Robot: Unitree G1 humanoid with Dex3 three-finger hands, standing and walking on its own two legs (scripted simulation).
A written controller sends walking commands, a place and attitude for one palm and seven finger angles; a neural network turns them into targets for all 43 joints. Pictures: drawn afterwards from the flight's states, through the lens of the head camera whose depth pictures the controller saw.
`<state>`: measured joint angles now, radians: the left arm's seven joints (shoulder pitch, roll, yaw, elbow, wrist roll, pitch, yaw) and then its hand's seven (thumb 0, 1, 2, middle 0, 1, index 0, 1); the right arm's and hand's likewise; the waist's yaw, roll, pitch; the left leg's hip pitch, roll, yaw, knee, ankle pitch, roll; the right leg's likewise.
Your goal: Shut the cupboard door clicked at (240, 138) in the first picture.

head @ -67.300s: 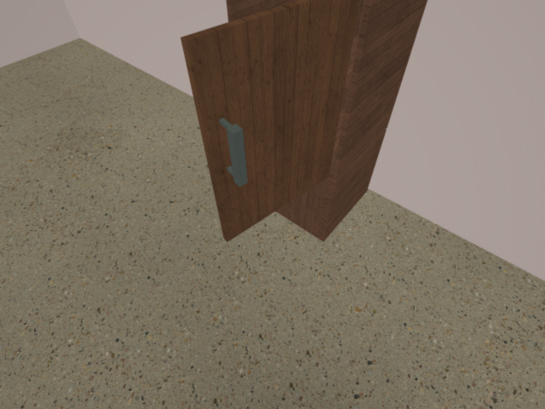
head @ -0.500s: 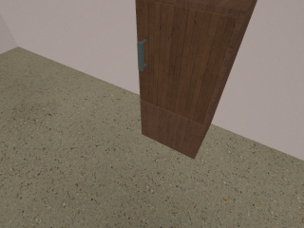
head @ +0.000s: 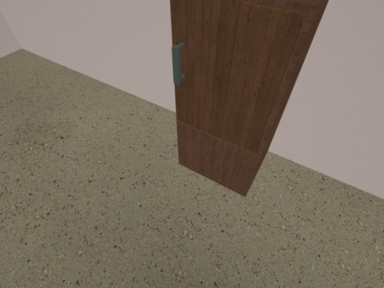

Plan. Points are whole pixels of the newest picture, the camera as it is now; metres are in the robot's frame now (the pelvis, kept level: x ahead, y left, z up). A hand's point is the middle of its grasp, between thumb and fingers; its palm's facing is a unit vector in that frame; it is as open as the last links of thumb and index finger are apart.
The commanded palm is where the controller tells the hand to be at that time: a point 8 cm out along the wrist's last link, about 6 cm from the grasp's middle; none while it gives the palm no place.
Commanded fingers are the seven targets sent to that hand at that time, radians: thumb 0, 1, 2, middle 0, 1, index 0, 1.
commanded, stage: look to check the result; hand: left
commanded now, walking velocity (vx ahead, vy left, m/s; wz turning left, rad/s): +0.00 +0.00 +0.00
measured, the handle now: (179, 63) +0.90 +0.10 -0.01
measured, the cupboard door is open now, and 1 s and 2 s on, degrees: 0 0 0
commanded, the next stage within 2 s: stand and wait in 0.22 s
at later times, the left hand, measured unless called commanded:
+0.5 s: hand out of the picture +0.03 +0.18 -0.17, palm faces +0.00 -0.97 -0.23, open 7.4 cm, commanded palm none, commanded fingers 0.00 0.90 0.90 -0.20 -0.30 -0.20 -0.30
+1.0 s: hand out of the picture +0.00 +0.15 -0.18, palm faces +0.02 -0.98 -0.20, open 7.4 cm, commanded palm none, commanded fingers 0.00 0.90 0.90 -0.20 -0.30 -0.20 -0.30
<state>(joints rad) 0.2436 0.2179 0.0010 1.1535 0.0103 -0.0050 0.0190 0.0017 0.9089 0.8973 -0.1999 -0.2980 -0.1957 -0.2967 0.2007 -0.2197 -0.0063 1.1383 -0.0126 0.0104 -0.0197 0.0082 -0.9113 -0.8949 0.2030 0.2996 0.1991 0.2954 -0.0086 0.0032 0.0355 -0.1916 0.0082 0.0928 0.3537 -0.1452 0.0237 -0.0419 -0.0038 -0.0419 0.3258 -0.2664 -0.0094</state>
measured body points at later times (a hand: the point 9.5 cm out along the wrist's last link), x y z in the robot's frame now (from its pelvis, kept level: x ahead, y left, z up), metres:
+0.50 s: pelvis +0.02 -0.01 +0.00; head +0.03 -0.02 +0.45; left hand +0.03 +0.23 -0.16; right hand +0.04 -0.25 -0.16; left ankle +0.03 +0.10 -0.75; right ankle -0.06 -0.11 -0.75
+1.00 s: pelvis +0.02 -0.02 +0.00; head +0.03 -0.03 +0.45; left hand +0.00 +0.20 -0.16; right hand +0.01 -0.24 -0.17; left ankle +0.03 +0.10 -0.75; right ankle -0.06 -0.11 -0.75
